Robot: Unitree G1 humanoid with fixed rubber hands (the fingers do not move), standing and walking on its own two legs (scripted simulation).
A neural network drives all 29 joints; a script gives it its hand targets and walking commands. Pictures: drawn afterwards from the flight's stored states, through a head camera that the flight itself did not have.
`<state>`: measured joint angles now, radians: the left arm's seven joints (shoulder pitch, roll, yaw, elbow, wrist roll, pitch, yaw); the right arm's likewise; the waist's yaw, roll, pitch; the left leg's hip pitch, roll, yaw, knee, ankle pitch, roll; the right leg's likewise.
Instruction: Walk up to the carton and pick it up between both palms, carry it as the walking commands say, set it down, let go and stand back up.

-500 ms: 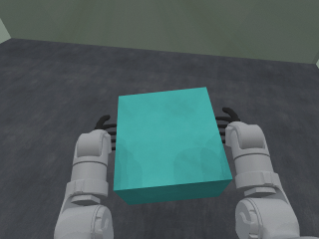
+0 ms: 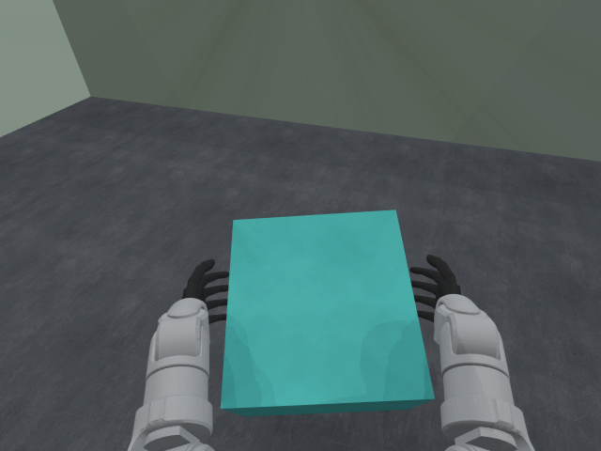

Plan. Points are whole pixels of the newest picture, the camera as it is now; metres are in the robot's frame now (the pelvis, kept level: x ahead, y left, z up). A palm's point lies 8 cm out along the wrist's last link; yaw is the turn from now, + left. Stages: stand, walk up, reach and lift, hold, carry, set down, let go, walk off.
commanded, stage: hold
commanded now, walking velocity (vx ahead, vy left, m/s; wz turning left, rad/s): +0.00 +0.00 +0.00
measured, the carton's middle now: (320, 314) +0.35 -0.03 -0.02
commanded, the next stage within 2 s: set down in 0.28 s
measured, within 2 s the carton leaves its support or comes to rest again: neither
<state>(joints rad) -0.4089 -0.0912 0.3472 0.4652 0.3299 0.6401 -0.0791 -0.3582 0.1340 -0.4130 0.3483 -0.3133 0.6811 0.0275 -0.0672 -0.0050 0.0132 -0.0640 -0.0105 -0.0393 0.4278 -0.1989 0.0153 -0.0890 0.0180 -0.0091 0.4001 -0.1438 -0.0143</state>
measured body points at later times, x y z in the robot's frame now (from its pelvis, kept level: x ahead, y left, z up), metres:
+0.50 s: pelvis +0.03 +0.01 +0.01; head +0.00 +0.01 +0.45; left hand +0.35 +0.17 +0.03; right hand +0.32 -0.19 +0.03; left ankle +0.04 +0.12 -0.74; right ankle +0.06 -0.11 -0.74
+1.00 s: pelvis +0.05 +0.02 -0.01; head +0.12 +0.01 +0.43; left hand +0.36 +0.16 -0.06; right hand +0.33 -0.19 -0.06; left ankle +0.04 +0.12 -0.74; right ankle +0.06 -0.11 -0.74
